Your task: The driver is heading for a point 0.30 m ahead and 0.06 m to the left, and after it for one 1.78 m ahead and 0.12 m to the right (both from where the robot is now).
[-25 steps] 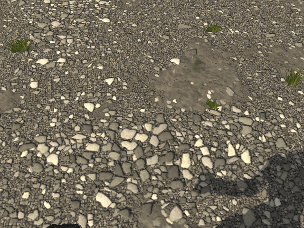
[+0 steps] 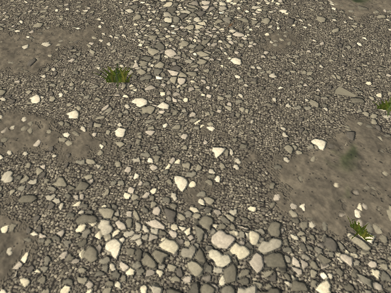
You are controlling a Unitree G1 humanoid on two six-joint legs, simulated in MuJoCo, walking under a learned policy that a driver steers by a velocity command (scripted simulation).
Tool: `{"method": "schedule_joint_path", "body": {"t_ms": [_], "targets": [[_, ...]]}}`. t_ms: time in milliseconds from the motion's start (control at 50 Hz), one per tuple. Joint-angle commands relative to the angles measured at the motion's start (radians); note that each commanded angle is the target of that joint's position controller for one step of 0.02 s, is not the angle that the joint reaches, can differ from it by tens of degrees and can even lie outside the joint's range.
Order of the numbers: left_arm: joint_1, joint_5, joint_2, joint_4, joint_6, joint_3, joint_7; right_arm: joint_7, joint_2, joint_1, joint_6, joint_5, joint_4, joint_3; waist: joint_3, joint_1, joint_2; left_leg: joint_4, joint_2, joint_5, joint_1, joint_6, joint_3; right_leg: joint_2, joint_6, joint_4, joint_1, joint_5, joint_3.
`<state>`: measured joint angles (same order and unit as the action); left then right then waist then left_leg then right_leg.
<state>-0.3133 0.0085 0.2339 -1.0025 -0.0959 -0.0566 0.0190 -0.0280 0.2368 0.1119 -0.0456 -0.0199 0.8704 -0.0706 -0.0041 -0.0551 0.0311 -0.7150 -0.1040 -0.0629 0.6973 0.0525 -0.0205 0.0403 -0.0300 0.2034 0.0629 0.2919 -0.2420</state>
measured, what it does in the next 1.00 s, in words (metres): walks ahead: left foot, then right foot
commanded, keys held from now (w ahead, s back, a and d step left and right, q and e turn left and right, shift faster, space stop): w+q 0.08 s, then q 0.10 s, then e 0.82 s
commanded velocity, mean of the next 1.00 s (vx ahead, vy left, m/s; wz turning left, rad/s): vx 0.16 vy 0.00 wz -0.13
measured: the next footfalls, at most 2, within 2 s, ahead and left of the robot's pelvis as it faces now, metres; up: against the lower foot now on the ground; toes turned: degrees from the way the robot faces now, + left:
left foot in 0.14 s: +0.25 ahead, +0.12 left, +0.00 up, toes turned +8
right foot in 0.66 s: +0.36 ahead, -0.08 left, +0.00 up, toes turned -3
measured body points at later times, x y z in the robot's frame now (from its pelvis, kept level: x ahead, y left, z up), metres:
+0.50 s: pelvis +0.23 +0.05 +0.01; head +0.26 +0.06 +0.45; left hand +0.31 +0.32 -0.13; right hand +0.38 -0.19 -0.11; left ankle +0.21 +0.11 -0.74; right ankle +0.34 -0.11 -0.70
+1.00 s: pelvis +0.30 +0.02 +0.00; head +0.34 -0.01 +0.45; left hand +0.49 +0.28 -0.09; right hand +0.41 -0.28 -0.12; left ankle +0.36 +0.18 -0.69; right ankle +0.32 -0.07 -0.74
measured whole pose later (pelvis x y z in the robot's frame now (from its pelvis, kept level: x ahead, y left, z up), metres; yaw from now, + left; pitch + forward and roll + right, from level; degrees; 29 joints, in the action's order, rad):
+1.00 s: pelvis +0.30 +0.02 +0.00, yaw -12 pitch +4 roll +2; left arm -0.16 -0.01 0.30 -0.72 0.02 -0.09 0.03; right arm 0.05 0.29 0.07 0.01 0.00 0.80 -0.08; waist -0.03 -0.02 0.01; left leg -0.83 0.01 0.35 0.50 -0.08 -0.11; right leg 0.07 -0.05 0.47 -0.35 0.17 0.14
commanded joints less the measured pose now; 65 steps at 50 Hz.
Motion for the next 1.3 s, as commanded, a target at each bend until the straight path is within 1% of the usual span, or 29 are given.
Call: {"method": "schedule_joint_path", "body": {"t_ms": [20, 80, 120, 140, 160, 180, 200, 220, 260, 320, 420, 620, 660, 680, 700, 720, 740, 780, 940, 1060, 1100, 1120, 1140, 1160, 1180, 1200, 1220, 1240, 1300], "targets": [[-0.035, -0.012, 0.171, 0.034, 0.015, -0.037, 0.009, -0.025, 0.028, -0.148, -0.013, -0.002, -0.122, 0.006, -0.102, -0.014, -0.057, 0.059, 0.013, 0.071, 0.080, 0.021, 0.056, -0.334, -0.110, -0.004, 0.049, -0.548, 0.055], [0.006, -0.021, 0.215, 0.060, 0.035, -0.050, 0.019, -0.040, 0.076, -0.089, -0.008, -0.005, -0.148, -0.016, -0.026, 0.054, -0.120, 0.065, 0.103, 0.226, -0.103, 0.071, 0.146, -0.340, -0.081, 0.180, 0.078, -1.008, 0.012], [0.056, -0.024, 0.227, 0.086, 0.051, -0.051, 0.027, -0.030, 0.176, 0.176, -0.010, -0.003, -0.095, -0.067, 0.102, 0.200, -0.114, 0.185, 0.182, 0.138, -0.462, 0.129, 0.148, -0.280, -0.024, 0.567, -0.034, -1.082, -0.009], [0.040, -0.004, 0.192, 0.119, 0.035, -0.038, 0.024, -0.002, 0.273, 0.275, -0.004, 0.009, -0.076, -0.095, 0.200, 0.212, 0.037, 0.187, 0.018, -0.119, -0.767, 0.191, -0.105, -0.207, 0.036, 0.899, -0.307, -0.593, -0.002], [-0.057, 0.009, 0.066, 0.165, 0.000, 0.001, 0.004, 0.004, 0.346, 0.193, -0.008, 0.030, -0.127, -0.096, 0.350, 0.085, 0.249, 0.274, -0.272, -0.360, -1.079, 0.435, -0.687, 0.037, 0.106, 1.289, -0.700, 0.329, 0.145], [0.031, -0.022, 0.161, 0.173, -0.036, -0.017, -0.013, 0.001, 0.276, 0.239, -0.004, 0.030, -0.133, -0.076, 0.443, 0.160, 0.083, 0.307, -0.260, -0.451, -1.082, 0.416, -0.651, -0.014, 0.080, 1.329, -0.739, 0.332, 0.349], [0.078, -0.054, 0.162, 0.186, -0.040, -0.018, -0.017, 0.005, 0.202, 0.175, -0.008, 0.028, -0.138, -0.055, 0.328, 0.139, 0.041, 0.284, -0.235, -0.512, -0.978, 0.359, -0.447, -0.076, 0.056, 1.271, -0.775, 0.260, 0.339], [0.076, -0.045, 0.150, 0.164, -0.032, -0.018, -0.009, 0.003, 0.154, 0.114, -0.013, 0.010, -0.140, -0.042, 0.196, 0.098, -0.057, 0.306, -0.182, -0.478, -0.806, 0.294, -0.316, -0.127, 0.055, 1.164, -0.763, 0.200, 0.308], [0.057, -0.026, 0.158, 0.136, 0.004, -0.032, 0.001, 0.009, 0.090, 0.043, -0.017, 0.018, -0.146, -0.016, 0.125, 0.045, -0.049, 0.376, -0.130, -0.426, -0.580, 0.246, -0.204, -0.174, 0.055, 1.045, -0.634, 0.141, 0.298], [0.009, -0.020, 0.102, 0.119, 0.041, -0.023, 0.009, 0.009, 0.106, 0.034, -0.038, 0.045, -0.107, -0.013, 0.112, 0.004, 0.001, 0.421, -0.096, -0.548, -0.456, 0.233, -0.077, -0.168, 0.073, 0.888, -0.531, 0.032, 0.287], [0.111, -0.023, 0.107, 0.147, 0.048, -0.016, 0.002, 0.041, 0.147, 0.010, -0.024, 0.049, -0.075, -0.016, 0.112, 0.041, 0.052, 0.444, -0.071, -0.477, -0.517, 0.170, 0.051, -0.146, 0.076, 0.611, -0.525, -0.199, 0.267], [0.173, -0.027, 0.114, 0.244, 0.071, -0.031, -0.047, 0.088, 0.178, 0.009, 0.058, 0.007, -0.075, -0.031, 0.054, 0.055, 0.063, 0.271, -0.193, -0.376, -0.706, 0.143, 0.012, -0.089, 0.016, 0.433, -0.597, -0.003, 0.195], [0.079, -0.020, 0.158, 0.231, 0.063, -0.051, -0.049, 0.095, 0.180, 0.025, 0.062, -0.001, -0.077, -0.034, 0.110, 0.005, 0.010, 0.076, -0.103, -0.368, -0.634, 0.049, 0.092, -0.060, -0.044, 0.229, -0.369, -0.302, 0.216], [0.020, -0.006, 0.275, 0.237, 0.062, -0.085, -0.031, 0.089, 0.153, 0.017, 0.050, 0.031, -0.113, -0.026, 0.176, 0.007, -0.184, -0.179, 0.009, -0.058, -0.423, -0.034, 0.157, -0.229, -0.134, 0.245, -0.160, -0.781, 0.474], [-0.026, 0.013, 0.327, 0.240, 0.065, -0.091, -0.025, 0.077, 0.099, -0.011, 0.038, 0.061, -0.150, -0.009, 0.252, 0.007, -0.337, -0.441, 0.203, 0.731, -0.109, -0.091, 0.095, -0.434, -0.354, 0.223, 0.044, -1.063, 0.793], [-0.020, 0.012, 0.253, 0.256, 0.060, -0.069, -0.027, 0.060, 0.121, -0.026, 0.032, 0.042, -0.136, -0.013, 0.315, -0.016, -0.194, -0.548, 0.155, 0.765, -0.076, -0.079, -0.072, -0.422, -0.355, 0.215, 0.051, -0.937, 0.761], [0.056, 0.002, 0.235, 0.276, 0.056, -0.068, -0.023, 0.055, 0.134, -0.043, 0.033, 0.011, -0.136, -0.018, 0.232, 0.008, -0.145, -0.563, 0.129, 0.686, -0.027, -0.074, -0.074, -0.367, -0.305, 0.212, -0.011, -0.832, 0.658], [0.140, -0.030, 0.200, 0.302, 0.070, -0.059, -0.009, 0.072, 0.156, -0.049, 0.046, 0.022, -0.123, -0.030, 0.138, 0.042, -0.070, -0.462, 0.091, 0.555, -0.027, -0.091, -0.063, -0.286, -0.225, 0.177, -0.136, -0.621, 0.569], [0.143, -0.019, 0.239, 0.342, 0.105, -0.073, 0.022, 0.082, 0.116, -0.040, 0.048, 0.016, -0.130, -0.022, 0.144, 0.046, -0.166, -0.151, 0.128, 0.409, -0.174, -0.145, -0.060, -0.207, -0.195, 0.157, -0.241, -0.414, 0.578], [0.174, -0.013, 0.226, 0.374, 0.123, -0.065, 0.019, 0.059, 0.141, -0.004, 0.021, 0.009, -0.129, -0.027, 0.138, 0.039, -0.215, 0.044, 0.136, 0.410, -0.286, -0.122, -0.059, -0.202, -0.177, 0.192, -0.255, -0.341, 0.677], [0.193, -0.021, 0.209, 0.382, 0.131, -0.053, 0.022, 0.045, 0.135, 0.051, 0.009, 0.011, -0.115, -0.027, 0.140, 0.072, -0.211, 0.232, 0.134, 0.294, -0.400, -0.095, -0.030, -0.174, -0.144, 0.243, -0.275, -0.360, 0.671], [0.173, -0.022, 0.192, 0.380, 0.134, -0.046, 0.025, 0.040, 0.147, 0.070, 0.006, 0.017, -0.109, -0.031, 0.133, 0.076, -0.186, 0.328, 0.103, 0.198, -0.480, -0.071, -0.044, -0.138, -0.106, 0.274, -0.313, -0.276, 0.653], [0.136, -0.008, 0.150, 0.382, 0.133, -0.033, 0.025, 0.043, 0.210, 0.078, 0.007, 0.039, -0.119, -0.042, 0.132, 0.051, -0.037, 0.377, -0.065, 0.112, -0.563, -0.011, -0.208, -0.056, -0.050, 0.415, -0.412, -0.076, 0.569], [0.117, -0.011, 0.138, 0.411, 0.121, -0.031, 0.021, 0.045, 0.282, 0.061, 0.016, 0.064, -0.121, -0.054, 0.079, 0.003, 0.228, 0.409, -0.234, -0.094, -0.568, 0.152, -0.431, 0.107, 0.004, 0.559, -0.588, 0.268, 0.412], [0.137, 0.002, 0.212, 0.405, 0.108, -0.051, 0.019, 0.045, 0.225, 0.051, 0.010, 0.075, -0.140, -0.040, 0.090, 0.042, 0.214, 0.425, -0.311, -0.097, -0.515, 0.260, -0.520, 0.060, 0.045, 0.783, -0.599, 0.369, 0.429], [0.132, -0.012, 0.254, 0.386, 0.107, -0.069, 0.017, 0.048, 0.202, 0.023, 0.007, 0.061, -0.152, -0.034, 0.074, 0.039, 0.137, 0.411, -0.262, -0.067, -0.508, 0.241, -0.439, 0.051, 0.055, 0.897, -0.611, 0.316, 0.438], [0.117, -0.014, 0.235, 0.362, 0.115, -0.070, 0.020, 0.050, 0.187, -0.009, 0.007, 0.043, -0.154, -0.030, 0.060, 0.023, 0.096, 0.390, -0.194, -0.035, -0.509, 0.189, -0.349, 0.045, 0.072, 0.936, -0.616, 0.259, 0.434], [0.112, -0.010, 0.211, 0.353, 0.123, -0.065, 0.024, 0.051, 0.166, -0.019, 0.008, 0.026, -0.155, -0.022, 0.049, 0.026, 0.094, 0.381, -0.160, -0.028, -0.520, 0.161, -0.301, 0.039, 0.087, 0.947, -0.627, 0.216, 0.436], [0.123, 0.001, 0.089, 0.347, 0.124, -0.021, 0.015, 0.047, 0.103, -0.013, 0.017, 0.025, -0.126, 0.009, 0.061, 0.020, 0.126, 0.371, -0.054, -0.070, -0.497, 0.124, -0.180, -0.024, 0.122, 0.693, -0.479, 0.147, 0.333]]}}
